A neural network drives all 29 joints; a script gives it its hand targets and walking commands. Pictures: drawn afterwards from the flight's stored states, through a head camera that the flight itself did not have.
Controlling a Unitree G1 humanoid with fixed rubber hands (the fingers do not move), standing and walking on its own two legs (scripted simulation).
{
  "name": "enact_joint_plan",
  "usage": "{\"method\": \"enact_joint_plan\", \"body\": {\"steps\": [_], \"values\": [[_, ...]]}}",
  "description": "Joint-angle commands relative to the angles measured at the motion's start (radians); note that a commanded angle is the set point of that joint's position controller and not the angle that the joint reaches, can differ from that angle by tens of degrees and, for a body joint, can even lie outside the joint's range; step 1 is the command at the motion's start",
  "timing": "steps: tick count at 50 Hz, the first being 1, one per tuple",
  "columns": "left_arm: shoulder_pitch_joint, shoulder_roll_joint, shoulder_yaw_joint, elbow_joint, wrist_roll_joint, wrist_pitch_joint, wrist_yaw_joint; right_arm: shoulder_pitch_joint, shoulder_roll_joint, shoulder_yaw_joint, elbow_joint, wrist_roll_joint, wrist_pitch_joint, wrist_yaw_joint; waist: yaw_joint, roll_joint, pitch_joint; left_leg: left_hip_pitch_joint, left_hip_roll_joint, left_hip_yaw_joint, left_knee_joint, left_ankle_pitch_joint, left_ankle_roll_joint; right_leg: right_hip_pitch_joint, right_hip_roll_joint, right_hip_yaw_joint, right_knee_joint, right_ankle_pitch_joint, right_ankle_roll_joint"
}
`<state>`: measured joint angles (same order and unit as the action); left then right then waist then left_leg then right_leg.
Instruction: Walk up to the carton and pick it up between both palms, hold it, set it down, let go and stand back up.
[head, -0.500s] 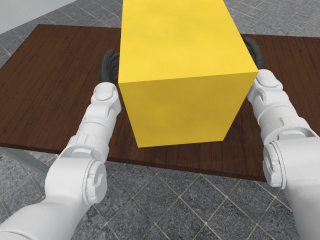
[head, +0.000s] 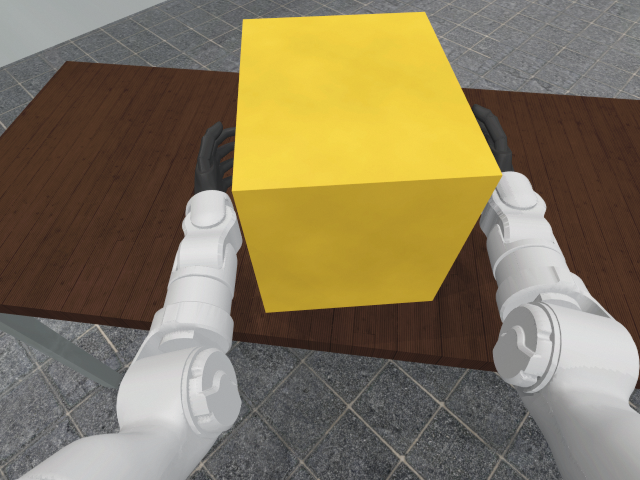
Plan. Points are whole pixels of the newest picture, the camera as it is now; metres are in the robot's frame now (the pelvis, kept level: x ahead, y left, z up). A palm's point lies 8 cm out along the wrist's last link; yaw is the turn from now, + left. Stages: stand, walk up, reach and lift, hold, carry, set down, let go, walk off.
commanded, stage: reach and lift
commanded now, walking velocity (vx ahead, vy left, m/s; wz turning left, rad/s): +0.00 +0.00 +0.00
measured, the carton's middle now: (342, 167) +0.52 +0.06 +0.07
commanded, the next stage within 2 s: none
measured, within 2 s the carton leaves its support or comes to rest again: leaves its support in 1.42 s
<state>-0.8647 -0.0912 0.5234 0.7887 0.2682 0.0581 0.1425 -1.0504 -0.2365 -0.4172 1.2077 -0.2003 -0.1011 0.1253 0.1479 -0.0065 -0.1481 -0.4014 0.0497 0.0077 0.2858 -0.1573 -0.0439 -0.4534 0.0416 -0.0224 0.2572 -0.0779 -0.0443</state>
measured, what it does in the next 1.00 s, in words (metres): stands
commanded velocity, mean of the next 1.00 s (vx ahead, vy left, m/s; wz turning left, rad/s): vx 0.00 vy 0.00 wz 0.00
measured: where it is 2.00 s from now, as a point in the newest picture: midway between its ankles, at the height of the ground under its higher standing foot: outside the picture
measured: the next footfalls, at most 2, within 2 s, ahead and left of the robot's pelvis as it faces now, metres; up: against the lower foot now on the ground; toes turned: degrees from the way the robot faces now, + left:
none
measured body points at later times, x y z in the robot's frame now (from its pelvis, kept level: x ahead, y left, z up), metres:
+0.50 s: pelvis +0.01 +0.01 +0.00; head +0.06 +0.01 +0.45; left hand +0.42 +0.21 +0.11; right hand +0.50 -0.13 +0.12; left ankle -0.03 +0.14 -0.75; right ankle +0.01 -0.09 -0.75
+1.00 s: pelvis +0.01 +0.01 +0.00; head +0.06 +0.00 +0.45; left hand +0.41 +0.21 +0.11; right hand +0.49 -0.13 +0.12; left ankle -0.03 +0.14 -0.75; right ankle +0.01 -0.09 -0.75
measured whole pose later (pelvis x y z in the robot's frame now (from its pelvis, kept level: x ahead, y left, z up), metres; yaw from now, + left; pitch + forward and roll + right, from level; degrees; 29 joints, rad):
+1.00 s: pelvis +0.01 +0.01 +0.00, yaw +2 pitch +10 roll +0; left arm -0.76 -0.14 0.49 0.60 0.30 0.19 0.13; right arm -0.94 -0.16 -0.49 1.06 -0.23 -0.08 0.16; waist 0.09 0.01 -0.08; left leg -0.28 0.03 0.02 0.26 -0.16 -0.03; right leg -0.33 0.01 -0.06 0.27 -0.12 -0.03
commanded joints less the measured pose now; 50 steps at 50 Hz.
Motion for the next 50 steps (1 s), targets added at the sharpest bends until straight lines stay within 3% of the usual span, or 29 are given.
{"method": "enact_joint_plan", "body": {"steps": [1,14,30,31,35,43,50], "values": [[-0.392,-0.323,-0.214,-0.072,0.019,0.033,-0.109,-0.432,0.377,0.119,-0.052,-0.045,-0.029,0.137,0.029,-0.088,-0.491,0.05,-0.044,0.098,0.023,0.354,0.014,0.573,-0.033,-0.052,0.11,0.444,0.066],[-0.307,-0.381,-0.295,-0.177,0.0,0.114,-0.102,-0.391,0.365,0.152,-0.075,-0.007,-0.021,0.164,0.013,-0.05,-0.443,0.179,-0.039,0.071,0.081,0.499,0.004,0.454,-0.01,-0.075,0.111,0.422,0.05],[-0.334,-0.379,-0.273,-0.157,0.007,0.103,-0.115,-0.38,0.425,0.153,-0.099,-0.031,-0.023,0.151,0.007,-0.088,-0.433,0.084,-0.048,0.088,0.03,0.367,0.027,0.568,-0.035,-0.052,0.125,0.473,0.074],[-0.34,-0.386,-0.287,-0.144,0.011,0.099,-0.118,-0.353,0.423,0.115,-0.091,-0.05,-0.022,0.147,-0.021,-0.059,-0.434,0.076,-0.048,0.094,0.014,0.336,0.024,0.557,-0.044,-0.039,0.119,0.451,0.069],[-0.336,-0.382,-0.262,-0.125,0.025,0.087,-0.122,-0.353,0.441,0.1,-0.108,-0.076,-0.022,0.147,-0.013,-0.066,-0.42,0.041,-0.053,0.102,-0.006,0.295,0.031,0.596,-0.053,-0.031,0.12,0.445,0.072],[-0.355,-0.385,-0.267,-0.156,0.013,0.102,-0.135,-0.35,0.466,0.122,-0.134,-0.071,-0.001,0.157,-0.035,-0.099,-0.411,0.052,-0.063,0.103,-0.019,0.325,0.039,0.647,-0.043,-0.038,0.127,0.51,0.088],[-0.35,-0.404,-0.313,-0.218,-0.008,0.163,-0.142,-0.33,0.464,0.142,-0.187,-0.046,0.035,0.175,-0.065,-0.072,-0.422,0.123,-0.075,0.095,-0.013,0.379,0.029,0.633,-0.025,-0.05,0.113,0.517,0.083]]}}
